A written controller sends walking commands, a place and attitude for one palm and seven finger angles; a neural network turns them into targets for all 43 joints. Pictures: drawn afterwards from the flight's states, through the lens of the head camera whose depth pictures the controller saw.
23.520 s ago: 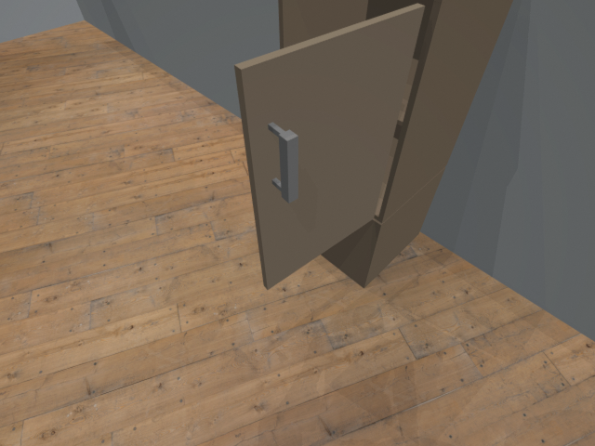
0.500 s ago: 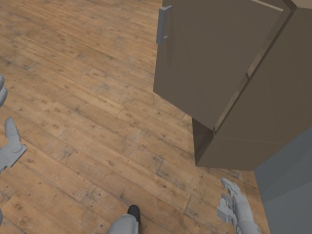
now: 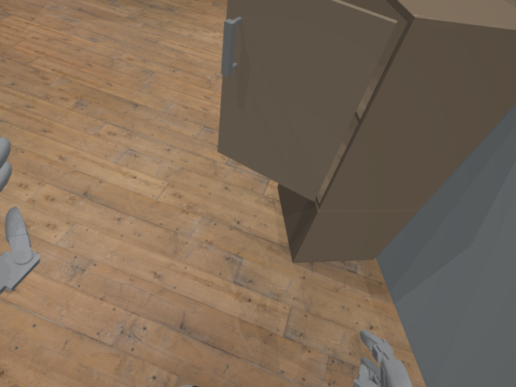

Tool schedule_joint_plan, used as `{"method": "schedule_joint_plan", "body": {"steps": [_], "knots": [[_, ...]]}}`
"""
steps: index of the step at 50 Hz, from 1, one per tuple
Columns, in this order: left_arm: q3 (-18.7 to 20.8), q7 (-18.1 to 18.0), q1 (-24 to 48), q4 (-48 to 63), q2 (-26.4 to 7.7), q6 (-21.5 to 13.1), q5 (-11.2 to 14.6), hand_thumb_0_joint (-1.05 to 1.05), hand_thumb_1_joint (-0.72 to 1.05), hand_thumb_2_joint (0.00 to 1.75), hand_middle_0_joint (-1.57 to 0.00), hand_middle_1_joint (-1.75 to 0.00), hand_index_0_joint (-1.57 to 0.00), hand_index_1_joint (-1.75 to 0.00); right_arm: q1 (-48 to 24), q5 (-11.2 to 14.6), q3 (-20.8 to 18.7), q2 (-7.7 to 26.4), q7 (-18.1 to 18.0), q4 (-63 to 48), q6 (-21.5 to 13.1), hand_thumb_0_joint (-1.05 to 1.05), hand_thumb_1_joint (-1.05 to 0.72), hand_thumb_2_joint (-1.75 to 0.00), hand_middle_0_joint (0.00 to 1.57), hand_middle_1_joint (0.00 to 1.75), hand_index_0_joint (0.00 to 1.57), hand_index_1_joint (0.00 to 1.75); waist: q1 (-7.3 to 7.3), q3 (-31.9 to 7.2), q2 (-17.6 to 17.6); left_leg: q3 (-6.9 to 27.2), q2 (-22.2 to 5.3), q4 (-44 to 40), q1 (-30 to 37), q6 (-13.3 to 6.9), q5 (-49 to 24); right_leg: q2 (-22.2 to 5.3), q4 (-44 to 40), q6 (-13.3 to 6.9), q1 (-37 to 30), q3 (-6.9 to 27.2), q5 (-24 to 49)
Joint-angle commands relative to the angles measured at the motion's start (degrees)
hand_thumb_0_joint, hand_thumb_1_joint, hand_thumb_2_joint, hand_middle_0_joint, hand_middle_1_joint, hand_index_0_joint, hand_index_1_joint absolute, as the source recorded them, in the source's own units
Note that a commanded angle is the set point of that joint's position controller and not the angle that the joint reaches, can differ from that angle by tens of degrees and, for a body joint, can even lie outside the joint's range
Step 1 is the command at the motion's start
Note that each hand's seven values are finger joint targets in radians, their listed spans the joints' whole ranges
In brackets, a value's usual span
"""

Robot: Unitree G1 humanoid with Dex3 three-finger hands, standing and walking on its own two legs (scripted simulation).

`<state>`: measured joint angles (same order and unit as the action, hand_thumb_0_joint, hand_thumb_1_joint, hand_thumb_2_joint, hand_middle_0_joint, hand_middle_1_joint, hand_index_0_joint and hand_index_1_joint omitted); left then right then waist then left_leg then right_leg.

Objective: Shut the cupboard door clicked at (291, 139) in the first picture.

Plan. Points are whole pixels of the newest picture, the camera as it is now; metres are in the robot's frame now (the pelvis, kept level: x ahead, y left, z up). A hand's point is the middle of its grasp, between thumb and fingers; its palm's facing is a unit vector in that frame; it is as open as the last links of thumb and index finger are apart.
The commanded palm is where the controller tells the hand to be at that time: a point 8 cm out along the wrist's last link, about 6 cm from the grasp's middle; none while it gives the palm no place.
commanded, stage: stop stepping back and stand still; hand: left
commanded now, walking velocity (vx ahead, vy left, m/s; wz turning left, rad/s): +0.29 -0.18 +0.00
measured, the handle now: (232, 46) +0.90 +0.07 +0.08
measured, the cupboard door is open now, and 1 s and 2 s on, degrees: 54 54 54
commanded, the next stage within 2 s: let the arm hang, fingers relaxed in 0.28 s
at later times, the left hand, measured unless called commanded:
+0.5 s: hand (83, 335) +0.20 +0.24 -0.02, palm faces +0.19 -0.92 -0.34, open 7.4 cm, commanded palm none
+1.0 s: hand out of the picture -0.06 +0.24 -0.17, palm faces +0.06 -0.97 -0.23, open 7.3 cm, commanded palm none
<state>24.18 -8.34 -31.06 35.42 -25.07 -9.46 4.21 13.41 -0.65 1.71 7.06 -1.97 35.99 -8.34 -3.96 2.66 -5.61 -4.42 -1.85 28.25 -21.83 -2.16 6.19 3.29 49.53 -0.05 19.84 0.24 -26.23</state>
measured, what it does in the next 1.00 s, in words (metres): steps on the spot: right foot, then left foot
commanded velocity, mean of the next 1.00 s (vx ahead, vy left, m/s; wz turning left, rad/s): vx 0.02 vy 0.00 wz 0.00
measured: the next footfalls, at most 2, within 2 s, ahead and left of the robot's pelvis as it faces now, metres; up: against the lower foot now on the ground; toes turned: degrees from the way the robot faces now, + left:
right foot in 0.18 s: +0.00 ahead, -0.06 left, +0.00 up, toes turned -5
left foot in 0.46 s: +0.08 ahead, +0.16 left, +0.00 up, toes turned +8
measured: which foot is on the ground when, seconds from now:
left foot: down 0.00-0.18, up 0.20-0.44, down 0.46-1.00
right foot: up 0.00-0.16, down 0.18-1.00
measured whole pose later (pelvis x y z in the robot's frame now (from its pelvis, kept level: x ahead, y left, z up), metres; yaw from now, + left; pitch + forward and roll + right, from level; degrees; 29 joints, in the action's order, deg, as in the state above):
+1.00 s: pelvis -0.01 +0.05 +0.01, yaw +2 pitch -2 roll -1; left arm 0.5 -1.5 -20.9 -62.8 -11.2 1.5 -0.5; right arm 17.1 -1.1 0.4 9.7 -1.5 61.0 1.4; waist -0.4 1.7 0.9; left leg -5.5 -2.2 25.0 -13.9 -1.4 8.7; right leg -0.8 22.4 -0.4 4.9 -6.9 -15.1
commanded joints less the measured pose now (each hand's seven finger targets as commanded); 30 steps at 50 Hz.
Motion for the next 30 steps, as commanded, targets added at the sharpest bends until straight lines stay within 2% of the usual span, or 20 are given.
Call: {"method": "schedule_joint_plan", "body": {"steps": [1, 3, 6, 7, 8, 9, 10, 11, 12, 13, 16, 18, 19, 20, 21, 23, 24, 26, 28, 30], "knots": [[13.4, -1.3, -11.7, 19.1, -14.7, -6.1, 0.4, 0.0, 0.9, 0.9, -0.2, -0.3, -0.2, -0.3, -6.2, -0.5, -3.2, 10.2, -0.1, -9.0, -0.3, 0.0, -0.9, -0.9, 0.2, 0.3, 0.2, 0.3, 4.29, -14.5, 23.6, 12.8, -10.9, -21.3, 4.9, 1.5, 26.0, 1.0, -4.6, -0.6, -6.1, -5.4, 1.9], [13.3, -1.5, -11.0, 10.2, -13.2, -4.5, 0.7, 0.0, 0.9, 0.9, -0.2, -0.3, -0.2, -0.3, -5.5, -0.7, -3.2, 10.2, -1.1, -8.6, 1.6, 0.0, -0.9, -0.9, 0.2, 0.3, 0.2, 0.3, 3.35, -11.2, 25.2, 9.9, -10.8, -21.9, 0.2, 1.5, 30.2, 2.2, -11.7, -1.7, -10.4, -8.2, -1.2], [10.9, -1.4, -6.6, -1.4, -11.2, -0.8, 0.7, 0.0, 0.9, 0.9, -0.2, -0.3, -0.2, -0.3, -5.3, -0.2, -3.3, 10.4, -2.5, -8.3, 4.2, 0.0, -0.9, -0.9, 0.2, 0.3, 0.2, 0.3, 3.07, -7.2, 16.7, 6.9, -8.4, -15.5, -4.6, 3.6, 31.7, 1.8, -25.7, -2.9, -17.6, -8.0, -1.6], [9.5, -1.4, -5.1, -4.5, -10.3, 0.3, 0.2, 0.0, 0.9, 0.9, -0.2, -0.3, -0.2, -0.3, -4.8, 0.0, -3.4, 10.5, -2.6, -8.0, 5.0, 0.0, -0.9, -0.9, 0.2, 0.3, 0.2, 0.3, 2.97, -5.9, 9.8, 4.6, -5.6, -6.9, -7.3, 3.4, 30.0, -2.3, -30.2, -4.4, -17.7, -2.8, -1.4], [8.7, -1.4, -3.5, -6.4, -10.5, 1.1, -0.4, 0.0, 0.9, 0.9, -0.2, -0.3, -0.2, -0.3, -4.5, 0.2, -3.8, 10.2, -2.4, -8.2, 6.0, 0.0, -0.9, -0.9, 0.2, 0.3, 0.2, 0.3, 2.84, -4.4, -2.3, 2.9, -2.2, 9.5, -10.2, 2.8, 24.4, -12.5, -37.4, -7.9, -12.5, 13.2, -8.5], [8.0, -1.8, -0.8, -7.1, -10.0, 1.3, -0.4, 0.0, 0.9, 0.9, -0.2, -0.3, -0.2, -0.3, -4.6, 0.4, -3.2, 10.6, -2.0, -8.1, 6.2, 0.0, -0.9, -0.9, 0.2, 0.3, 0.2, 0.3, 3.48, -1.8, -6.9, 3.4, 0.0, 19.8, -12.8, 2.5, 18.4, -22.1, -44.1, -11.3, -7.5, 25.2, -7.5], [6.4, -1.9, 3.9, -6.0, -9.8, 0.5, 0.0, 0.0, 0.9, 0.9, -0.2, -0.3, -0.2, -0.3, -5.5, 0.1, -2.8, 11.1, -1.8, -7.3, 5.6, 0.0, -0.9, -0.9, 0.2, 0.3, 0.2, 0.3, 3.4, 0.6, -6.4, 4.6, -0.4, 25.2, -14.2, 2.8, 17.2, -23.5, -43.1, -12.8, -7.0, 21.8, 4.7], [5.9, -2.2, 7.1, -4.6, -10.6, -0.7, -0.7, 0.0, 0.9, 0.9, -0.2, -0.3, -0.2, -0.3, -5.0, 0.0, -2.9, 11.1, -1.6, -6.9, 4.6, 0.0, -0.9, -0.9, 0.2, 0.3, 0.2, 0.3, 2.69, -3.6, -6.6, 4.3, -1.4, 25.8, -12.7, 3.2, 15.7, -21.7, -39.0, -12.4, -10.2, 16.9, 11.5], [3.1, -2.3, 7.6, -8.3, -7.3, -0.4, -1.1, 0.0, 0.9, 0.9, -0.2, -0.3, -0.2, -0.3, -3.7, 1.1, -2.9, 10.7, -1.6, -6.3, 3.9, 0.0, -0.9, -0.9, 0.2, 0.3, 0.2, 0.3, 2.56, -6.5, -8.1, 4.9, -0.9, 24.9, -12.3, 3.2, 15.0, -19.1, -35.2, -10.8, -12.0, 13.7, 9.6], [0.0, -2.0, 9.9, -8.9, -4.9, -0.1, -1.5, 0.0, 0.9, 0.9, -0.2, -0.3, -0.2, -0.3, -4.9, 1.3, -3.3, 11.6, -1.9, -6.5, 3.8, 0.0, -0.9, -0.9, 0.2, 0.3, 0.2, 0.3, 2.65, -3.6, -6.5, 4.5, -0.8, 24.8, -10.5, 3.2, 13.0, -17.0, -35.5, -9.3, -7.7, 12.4, 7.6], [-2.2, -2.6, 18.4, -2.3, -6.2, -1.6, -2.9, 0.0, 0.9, 0.9, -0.2, -0.3, -0.2, -0.3, -8.7, 0.7, -2.4, 11.1, -3.4, -6.7, 2.6, 0.0, -0.9, -0.9, 0.2, 0.3, 0.2, 0.3, 3.98, 1.8, 1.8, 0.7, -0.4, 18.8, -6.6, 2.3, 11.2, -15.9, -36.5, -7.5, -3.0, 8.1, 11.6], [-0.8, -3.1, 20.8, 3.2, -8.5, -3.0, -3.5, 0.0, 0.9, 0.9, -0.2, -0.3, -0.2, -0.3, -8.9, 0.5, -2.6, 11.0, -3.9, -6.8, 1.3, 0.0, -0.9, -0.9, 0.2, 0.3, 0.2, 0.3, 4.88, 2.4, 2.1, -0.4, 0.0, 14.8, -3.5, 1.6, 10.8, -15.9, -36.1, -6.9, -3.1, 7.7, 14.9], [-17.2, 3.6, 14.0, -42.6, 2.7, 5.7, -7.1, 0.0, 0.9, 0.9, -0.2, -0.3, -0.2, -0.3, -8.4, -1.3, -4.6, 16.4, 2.8, 2.4, -0.7, 0.0, -0.9, -0.9, 0.2, 0.3, 0.2, 0.3, 0.36, 4.8, 3.7, -2.0, -5.3, 10.6, -3.5, 2.1, 10.0, -21.0, -24.2, -7.4, -2.0, -7.4, 30.6], [-17.4, 7.0, 8.6, -44.4, 3.6, 9.2, -5.6, 0.0, 0.9, 0.9, -0.2, -0.3, -0.2, -0.3, -2.8, -0.1, -3.8, 14.4, 3.2, 0.5, 5.1, 0.0, -0.9, -0.9, 0.2, 0.3, 0.2, 0.3, 2.2, 1.7, 6.9, 1.7, -1.4, 9.5, 6.1, 1.9, 2.5, -13.8, -20.1, -4.9, 4.4, -1.1, 31.2], [-18.6, 7.9, 7.7, -44.3, 5.2, 10.6, -5.3, 0.0, 0.9, 0.9, -0.2, -0.3, -0.2, -0.3, -0.7, 0.1, -3.4, 13.6, 2.9, -0.8, 6.2, 0.0, -0.9, -0.9, 0.2, 0.3, 0.2, 0.3, 1.98, -0.5, 9.4, 5.0, -2.5, 7.8, 7.6, 0.9, -10.6, -11.4, -17.9, -1.8, 3.6, -3.2, 25.1], [-20.6, 8.0, 7.9, -48.5, 7.7, 10.8, -5.5, 0.0, 0.9, 0.9, -0.2, -0.3, -0.2, -0.3, -2.4, -0.7, -3.7, 16.5, 2.3, -0.6, 6.6, 0.0, -0.9, -0.9, 0.2, 0.3, 0.2, 0.3, 4.58, -5.5, 12.7, 10.9, -10.0, 3.5, 5.5, -2.9, -15.3, -8.3, -13.9, 0.5, -0.1, -4.6, 12.5], [-21.1, 8.0, 9.3, -52.0, 6.7, 10.3, -5.9, 0.0, 0.9, 0.9, -0.2, -0.3, -0.2, -0.3, -4.1, -1.1, -3.7, 16.9, 2.3, -0.3, 7.1, 0.0, -0.9, -0.9, 0.2, 0.3, 0.2, 0.3, 5.54, -5.8, 5.8, 10.2, -9.7, 3.6, 2.3, -2.1, -10.0, -8.0, -16.7, 0.2, -5.1, -3.2, 10.3], [-20.5, 8.2, 11.7, -57.1, 3.2, 9.0, -6.1, 0.0, 0.9, 0.9, -0.2, -0.3, -0.2, -0.3, -4.2, -1.4, -3.4, 15.1, 1.5, -0.3, 7.3, 0.0, -0.9, -0.9, 0.2, 0.3, 0.2, 0.3, 4.35, -6.1, -4.3, 4.8, -3.3, 9.2, 2.4, 1.0, -9.2, -13.6, -23.2, -1.4, -8.0, 2.1, 33.7], [-21.0, 7.8, 14.4, -64.2, 2.2, 9.0, -5.7, 0.0, 0.9, 0.9, -0.2, -0.3, -0.2, -0.3, -2.2, -1.3, -3.3, 14.5, 1.4, 3.2, 7.9, 0.0, -0.9, -0.9, 0.2, 0.3, 0.2, 0.3, 3.2, -8.3, -4.2, 4.4, -2.3, 6.6, 5.4, 2.0, -8.9, -14.3, -21.1, -3.6, -11.2, 1.1, 42.1], [-21.6, 7.2, 13.6, -70.4, 3.0, 9.1, -5.2, 0.0, 0.9, 0.9, -0.2, -0.3, -0.2, -0.3, -1.8, -1.1, -2.8, 13.6, 1.3, 5.9, 8.1, 0.0, -0.9, -0.9, 0.2, 0.3, 0.2, 0.3, 3.6, -9.6, 2.3, 4.3, -3.1, 3.9, 8.3, 1.8, -14.4, -12.7, -21.2, -2.1, -13.3, 0.0, 41.1]]}}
